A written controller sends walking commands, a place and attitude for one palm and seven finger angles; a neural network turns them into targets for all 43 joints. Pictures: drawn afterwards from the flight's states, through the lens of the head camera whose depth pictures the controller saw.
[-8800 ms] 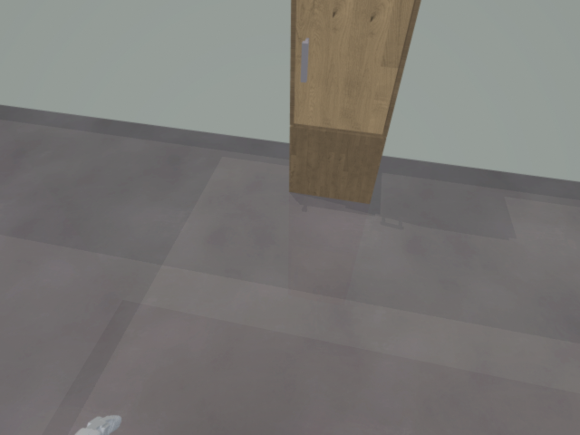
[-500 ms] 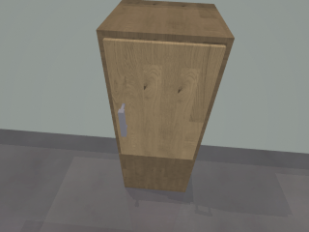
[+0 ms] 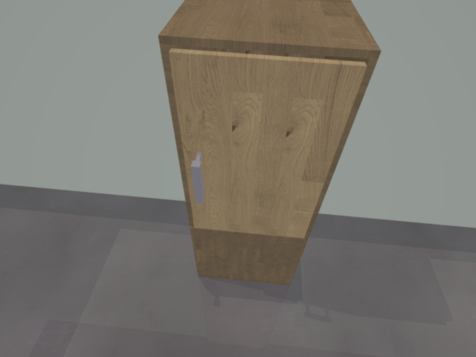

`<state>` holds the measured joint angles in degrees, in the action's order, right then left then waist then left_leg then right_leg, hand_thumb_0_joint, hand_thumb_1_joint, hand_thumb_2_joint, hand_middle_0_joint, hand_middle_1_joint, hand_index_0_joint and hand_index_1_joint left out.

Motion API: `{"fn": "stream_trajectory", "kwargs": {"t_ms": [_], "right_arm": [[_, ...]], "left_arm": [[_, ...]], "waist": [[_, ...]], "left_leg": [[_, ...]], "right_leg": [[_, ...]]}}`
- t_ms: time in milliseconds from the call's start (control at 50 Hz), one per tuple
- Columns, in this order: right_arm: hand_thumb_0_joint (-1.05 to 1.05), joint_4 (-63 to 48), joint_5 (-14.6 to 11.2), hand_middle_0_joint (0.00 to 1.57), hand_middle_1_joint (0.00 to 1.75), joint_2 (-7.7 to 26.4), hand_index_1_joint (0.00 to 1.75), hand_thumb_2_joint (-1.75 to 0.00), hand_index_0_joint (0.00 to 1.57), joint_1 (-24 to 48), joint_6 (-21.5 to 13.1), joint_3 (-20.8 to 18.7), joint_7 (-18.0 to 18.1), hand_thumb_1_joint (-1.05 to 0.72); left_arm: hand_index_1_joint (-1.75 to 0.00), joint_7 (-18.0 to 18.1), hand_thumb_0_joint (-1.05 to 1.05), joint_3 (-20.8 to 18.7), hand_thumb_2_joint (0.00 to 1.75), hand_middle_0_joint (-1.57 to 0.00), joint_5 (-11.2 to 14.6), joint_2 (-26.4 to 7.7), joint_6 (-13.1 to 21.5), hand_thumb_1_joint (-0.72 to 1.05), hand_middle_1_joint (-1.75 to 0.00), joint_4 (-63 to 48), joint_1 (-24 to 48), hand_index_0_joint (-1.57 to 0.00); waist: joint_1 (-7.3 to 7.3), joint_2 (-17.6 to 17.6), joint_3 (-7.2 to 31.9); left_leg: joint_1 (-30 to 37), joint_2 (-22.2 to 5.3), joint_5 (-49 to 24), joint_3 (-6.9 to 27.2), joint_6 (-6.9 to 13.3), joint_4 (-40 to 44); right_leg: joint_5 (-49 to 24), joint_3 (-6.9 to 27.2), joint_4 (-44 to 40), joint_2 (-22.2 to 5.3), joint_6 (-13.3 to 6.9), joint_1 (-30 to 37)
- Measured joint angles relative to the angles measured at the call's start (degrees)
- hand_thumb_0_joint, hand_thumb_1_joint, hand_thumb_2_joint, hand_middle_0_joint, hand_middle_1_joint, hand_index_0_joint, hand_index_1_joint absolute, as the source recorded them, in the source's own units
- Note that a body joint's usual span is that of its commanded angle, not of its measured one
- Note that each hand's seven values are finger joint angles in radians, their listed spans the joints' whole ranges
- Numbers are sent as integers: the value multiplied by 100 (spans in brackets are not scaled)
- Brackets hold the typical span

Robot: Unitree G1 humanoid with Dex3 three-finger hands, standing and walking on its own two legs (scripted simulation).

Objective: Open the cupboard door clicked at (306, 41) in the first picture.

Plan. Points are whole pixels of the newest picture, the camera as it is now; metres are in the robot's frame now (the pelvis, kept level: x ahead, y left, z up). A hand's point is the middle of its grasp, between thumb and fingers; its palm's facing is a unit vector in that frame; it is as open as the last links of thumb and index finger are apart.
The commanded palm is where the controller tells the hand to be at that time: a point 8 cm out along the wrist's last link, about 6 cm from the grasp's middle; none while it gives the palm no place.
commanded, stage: shuffle to correct the standing spot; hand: left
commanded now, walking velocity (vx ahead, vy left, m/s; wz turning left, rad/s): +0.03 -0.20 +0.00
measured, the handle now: (199, 177) +0.55 +0.14 -0.07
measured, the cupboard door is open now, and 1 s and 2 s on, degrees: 0 0 0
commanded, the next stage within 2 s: come to a stop and stand still in 0.02 s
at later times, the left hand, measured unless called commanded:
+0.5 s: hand out of the picture +0.02 +0.11 -0.17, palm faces +0.06 -0.97 -0.23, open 7.3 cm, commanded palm none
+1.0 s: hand out of the picture -0.02 +0.17 -0.18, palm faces +0.01 -0.99 -0.14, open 7.4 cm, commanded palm none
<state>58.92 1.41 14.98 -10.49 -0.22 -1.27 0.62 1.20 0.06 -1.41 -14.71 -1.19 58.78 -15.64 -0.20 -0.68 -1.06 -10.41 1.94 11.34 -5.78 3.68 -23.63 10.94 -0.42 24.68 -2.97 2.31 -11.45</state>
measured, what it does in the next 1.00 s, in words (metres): steps on the spot: left foot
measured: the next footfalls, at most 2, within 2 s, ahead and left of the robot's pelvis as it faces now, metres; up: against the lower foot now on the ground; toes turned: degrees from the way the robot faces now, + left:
left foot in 0.72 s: +0.01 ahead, +0.08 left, +0.00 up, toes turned +4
right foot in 1.20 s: +0.02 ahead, -0.15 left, +0.00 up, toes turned -2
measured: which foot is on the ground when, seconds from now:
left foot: down 0.00-0.28, up 0.30-0.70, down 0.72-1.00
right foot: down 0.00-0.74, up 0.76-1.00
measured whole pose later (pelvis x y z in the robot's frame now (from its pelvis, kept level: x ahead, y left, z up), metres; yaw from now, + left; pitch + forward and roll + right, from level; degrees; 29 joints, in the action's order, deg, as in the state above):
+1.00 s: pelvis -0.02 +0.00 +0.01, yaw -1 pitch +0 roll -1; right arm 62.9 1.8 5.8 -21.3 -0.9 -1.1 3.0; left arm 0.0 -2.9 -1.8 -9.6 -3.1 60.5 -18.2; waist 1.2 -2.2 0.7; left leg -8.0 0.5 11.5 -5.7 3.1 -18.9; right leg 17.6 -0.6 49.5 -1.9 2.4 -22.7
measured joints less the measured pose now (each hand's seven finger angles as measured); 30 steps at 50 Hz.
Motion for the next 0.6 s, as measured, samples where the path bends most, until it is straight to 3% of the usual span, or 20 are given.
{"fn": "stream_trajectory", "kwargs": {"t_ms": [80, 180, 240, 300, 360, 480, 600], "right_arm": [[1, 9, 14, 21, 30, -171, 30, -90, 20, -54, 44, -3, 56, -91], [1, 31, 37, 21, 30, -308, 30, -90, 20, -144, 102, -56, 140, -91], [1, 129, -1, 21, 30, -300, 30, -90, 20, -227, 127, -80, 149, -91], [1, 257, -66, 21, 30, -307, 30, -90, 20, -353, 194, -90, 115, -91], [1, 376, -84, 20, 29, -371, 30, -90, 20, -436, 231, -72, 79, -91], [1, 405, -73, 20, 29, -507, 30, -90, 20, -457, 298, -93, 53, -91], [1, 253, -55, 20, 29, -521, 30, -90, 20, -348, 331, -143, 1, -91]], "left_arm": [[-30, -62, 1, -13, 90, -20, -33, 98, -126, 91, -30, 3, -172, -19], [-30, -147, 1, -84, 90, -20, -36, 299, -263, 91, -30, -37, -334, -19], [-30, -111, 1, -87, 90, -20, -30, 449, -122, 91, -30, -31, -383, -19], [-30, -45, 1, -4, 90, -20, 5, 609, 33, 91, -30, 51, -355, -19], [-30, 26, 1, 27, 90, -20, 32, 711, 135, 91, -30, 70, -269, -20], [-30, 114, 2, -77, 90, -21, 21, 647, 152, 94, -30, 57, -60, -20], [-30, 123, 1, -196, 90, -21, -14, 577, 112, 92, -30, -90, 59, -20]], "waist": [[-6, -67, -29], [-12, -19, -143], [-5, 113, -196], [65, 259, -139], [37, 233, -64], [-44, 149, -88], [-147, 103, -166]], "left_leg": [[-40, -50, 61, -50, -52, -80], [-89, -258, 199, -169, -187, -291], [-223, -436, 395, -136, -345, -677], [-316, -486, 934, 130, -359, -917], [-344, -451, 1028, 256, -370, -1067], [-475, -351, 1264, 362, -458, -1686], [-640, -311, 1253, 372, -475, -2004]], "right_leg": [[150, -1, 297, 31, -75, -161], [913, -146, 1132, 121, -147, -478], [260, -248, 601, 189, -251, -294], [300, -428, 496, 308, -465, -191], [228, -501, 277, 330, -548, -107], [60, -575, 93, 268, -589, -106], [-114, -617, 37, 132, -497, -222]]}}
